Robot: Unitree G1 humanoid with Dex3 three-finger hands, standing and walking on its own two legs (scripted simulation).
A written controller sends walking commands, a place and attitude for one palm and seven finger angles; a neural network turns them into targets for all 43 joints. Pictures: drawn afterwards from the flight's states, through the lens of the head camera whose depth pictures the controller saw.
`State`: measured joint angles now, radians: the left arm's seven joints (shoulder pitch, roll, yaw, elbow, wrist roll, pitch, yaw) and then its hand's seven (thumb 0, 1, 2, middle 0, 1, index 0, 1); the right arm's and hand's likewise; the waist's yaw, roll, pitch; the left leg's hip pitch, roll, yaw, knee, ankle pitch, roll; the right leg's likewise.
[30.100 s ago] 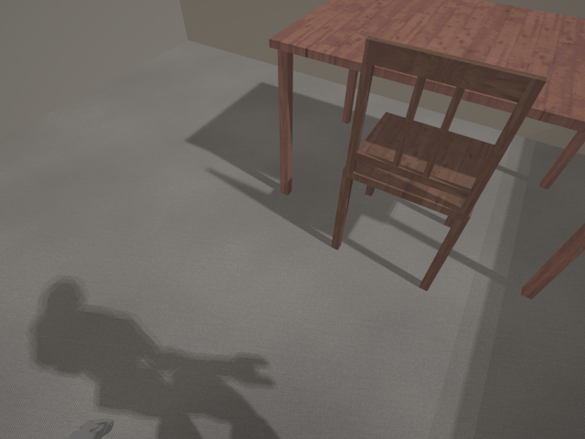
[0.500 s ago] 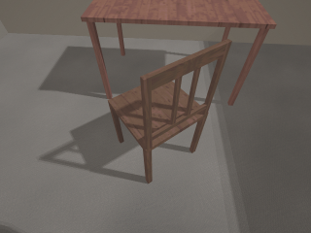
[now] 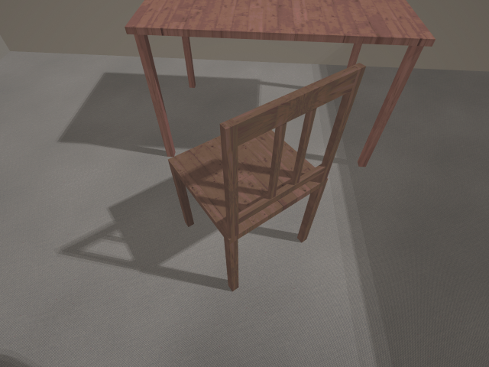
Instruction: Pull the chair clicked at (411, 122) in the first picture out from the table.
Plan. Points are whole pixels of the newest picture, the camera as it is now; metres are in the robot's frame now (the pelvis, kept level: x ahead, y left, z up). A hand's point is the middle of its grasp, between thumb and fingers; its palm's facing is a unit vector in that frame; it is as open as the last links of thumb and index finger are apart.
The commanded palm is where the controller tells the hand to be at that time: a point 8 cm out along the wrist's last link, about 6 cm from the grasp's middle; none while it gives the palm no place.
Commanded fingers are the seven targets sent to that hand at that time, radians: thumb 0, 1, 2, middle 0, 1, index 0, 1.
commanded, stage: look to check the result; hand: left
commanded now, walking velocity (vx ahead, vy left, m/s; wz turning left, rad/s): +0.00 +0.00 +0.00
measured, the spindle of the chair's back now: (275, 164) +0.61 -0.05 -0.10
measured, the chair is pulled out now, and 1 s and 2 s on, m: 0.50 0.50 0.50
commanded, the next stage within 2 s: stand and wait in 0.02 s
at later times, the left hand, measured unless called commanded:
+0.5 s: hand out of the picture +0.00 +0.17 -0.18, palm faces +0.01 -0.98 -0.19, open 7.4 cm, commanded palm none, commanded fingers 0.00 0.90 0.90 -0.20 -0.30 -0.20 -0.30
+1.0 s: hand out of the picture +0.00 +0.17 -0.18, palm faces +0.01 -0.98 -0.18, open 7.4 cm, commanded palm none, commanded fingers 0.00 0.90 0.90 -0.20 -0.30 -0.20 -0.30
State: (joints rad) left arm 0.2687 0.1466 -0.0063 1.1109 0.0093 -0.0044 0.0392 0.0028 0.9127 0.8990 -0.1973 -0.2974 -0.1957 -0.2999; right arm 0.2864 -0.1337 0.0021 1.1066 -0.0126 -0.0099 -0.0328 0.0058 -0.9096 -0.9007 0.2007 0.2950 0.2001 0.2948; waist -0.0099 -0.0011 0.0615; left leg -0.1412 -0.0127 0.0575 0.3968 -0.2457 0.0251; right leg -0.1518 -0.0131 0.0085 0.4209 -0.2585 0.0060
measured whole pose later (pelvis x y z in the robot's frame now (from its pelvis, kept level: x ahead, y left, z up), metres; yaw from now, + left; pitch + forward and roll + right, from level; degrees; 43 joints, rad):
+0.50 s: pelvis +0.00 +0.00 +0.00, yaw +0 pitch -1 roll +0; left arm 0.28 0.15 -0.01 1.11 0.01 0.00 0.04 0.00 0.91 0.90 -0.20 -0.30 -0.20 -0.30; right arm 0.30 -0.13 0.00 1.11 -0.01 -0.01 -0.03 0.01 -0.91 -0.90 0.20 0.29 0.20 0.29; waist -0.01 0.00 0.06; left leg -0.12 -0.02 0.06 0.40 -0.25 0.03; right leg -0.14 -0.02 0.01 0.42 -0.26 0.01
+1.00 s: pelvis +0.00 +0.01 +0.00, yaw +0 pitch -1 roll +0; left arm 0.29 0.14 0.00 1.11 0.01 0.00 0.04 0.00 0.91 0.90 -0.20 -0.30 -0.20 -0.30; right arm 0.32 -0.12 0.01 1.11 -0.01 -0.01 -0.03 0.01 -0.91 -0.90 0.20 0.29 0.20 0.29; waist -0.01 -0.01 0.06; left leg -0.12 -0.02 0.07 0.40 -0.25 0.04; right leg -0.14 -0.02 0.02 0.42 -0.26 0.02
